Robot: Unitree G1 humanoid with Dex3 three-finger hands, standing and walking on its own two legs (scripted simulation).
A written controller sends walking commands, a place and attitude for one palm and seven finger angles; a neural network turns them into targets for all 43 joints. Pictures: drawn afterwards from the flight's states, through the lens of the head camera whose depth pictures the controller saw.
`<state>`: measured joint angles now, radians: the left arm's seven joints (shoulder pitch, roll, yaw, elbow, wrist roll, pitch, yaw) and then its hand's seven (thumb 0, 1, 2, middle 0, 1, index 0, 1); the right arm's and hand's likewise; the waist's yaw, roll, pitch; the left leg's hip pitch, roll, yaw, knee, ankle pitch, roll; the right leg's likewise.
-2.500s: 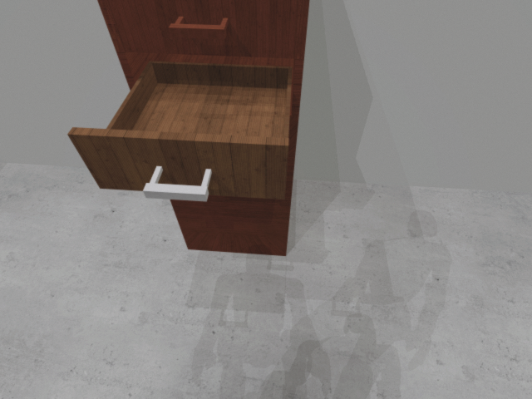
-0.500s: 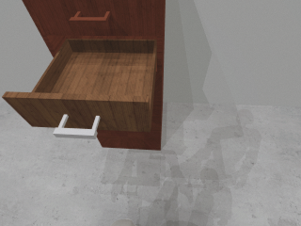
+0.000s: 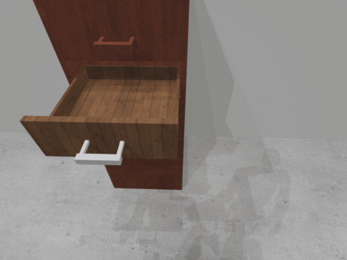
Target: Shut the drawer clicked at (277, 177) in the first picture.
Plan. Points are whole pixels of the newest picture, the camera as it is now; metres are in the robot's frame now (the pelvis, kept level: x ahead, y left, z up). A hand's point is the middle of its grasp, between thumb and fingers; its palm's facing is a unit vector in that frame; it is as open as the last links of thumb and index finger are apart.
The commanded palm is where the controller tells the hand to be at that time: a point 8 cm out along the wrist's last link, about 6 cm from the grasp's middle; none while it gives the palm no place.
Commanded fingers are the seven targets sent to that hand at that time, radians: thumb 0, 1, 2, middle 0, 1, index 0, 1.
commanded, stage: come to a stop and stand still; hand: left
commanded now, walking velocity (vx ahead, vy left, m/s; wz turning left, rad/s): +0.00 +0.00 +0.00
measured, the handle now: (101, 152) +0.36 +0.20 +0.05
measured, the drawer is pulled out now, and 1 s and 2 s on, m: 0.30 0.30 0.30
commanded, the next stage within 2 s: look again from close up in 0.52 s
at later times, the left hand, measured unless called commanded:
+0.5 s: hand out of the picture -0.05 +0.20 -0.17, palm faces +0.00 -0.98 -0.19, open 7.4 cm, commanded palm none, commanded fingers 0.00 0.90 0.90 -0.20 -0.30 -0.20 -0.30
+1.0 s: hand out of the picture -0.03 +0.18 -0.17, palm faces +0.00 -0.98 -0.17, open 7.4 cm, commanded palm none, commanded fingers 0.00 0.90 0.90 -0.20 -0.30 -0.20 -0.30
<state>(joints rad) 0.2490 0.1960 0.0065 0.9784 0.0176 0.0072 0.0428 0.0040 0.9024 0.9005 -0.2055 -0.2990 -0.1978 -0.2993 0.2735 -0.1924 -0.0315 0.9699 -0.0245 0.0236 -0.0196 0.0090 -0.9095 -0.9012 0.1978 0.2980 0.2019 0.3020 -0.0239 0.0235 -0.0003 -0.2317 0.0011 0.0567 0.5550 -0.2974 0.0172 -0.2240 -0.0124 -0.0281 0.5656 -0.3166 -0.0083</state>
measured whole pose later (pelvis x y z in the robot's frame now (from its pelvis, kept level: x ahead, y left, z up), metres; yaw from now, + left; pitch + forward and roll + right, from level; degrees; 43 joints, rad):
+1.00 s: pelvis -0.02 +0.02 +0.01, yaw -1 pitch -2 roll +0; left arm 0.32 0.12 -0.02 1.10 0.02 -0.01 0.05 0.00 0.91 0.90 -0.20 -0.30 -0.20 -0.30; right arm 0.27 -0.14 -0.01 1.15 -0.01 0.00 -0.02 0.01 -0.91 -0.90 0.20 0.30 0.20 0.30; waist 0.00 0.00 0.02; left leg -0.19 -0.03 0.09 0.41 -0.19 0.05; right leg -0.20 -0.03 0.00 0.44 -0.21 0.03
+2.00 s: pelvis +0.08 +0.01 +0.00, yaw -1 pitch +0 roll +0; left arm 0.23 0.16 0.04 1.03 0.02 0.03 0.05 0.02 0.93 0.90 -0.20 -0.30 -0.20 -0.30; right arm 0.25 -0.14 -0.02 1.08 -0.02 0.00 -0.06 0.01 -0.92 -0.90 0.20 0.30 0.20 0.30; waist -0.01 0.01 0.10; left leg -0.08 -0.01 0.08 0.46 -0.37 0.04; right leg -0.31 -0.03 -0.06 0.70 -0.37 0.00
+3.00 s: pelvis +0.08 +0.02 +0.01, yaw -2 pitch -1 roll +1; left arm 0.27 0.14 -0.02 1.11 0.01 -0.01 0.03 0.00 0.91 0.90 -0.20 -0.30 -0.20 -0.30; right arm 0.29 -0.17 0.02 1.11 -0.01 -0.02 -0.02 0.01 -0.91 -0.90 0.20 0.30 0.20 0.30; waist 0.00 0.03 0.04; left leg -0.12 -0.02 0.09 0.42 -0.29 0.03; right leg -0.24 -0.05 -0.02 0.49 -0.24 0.01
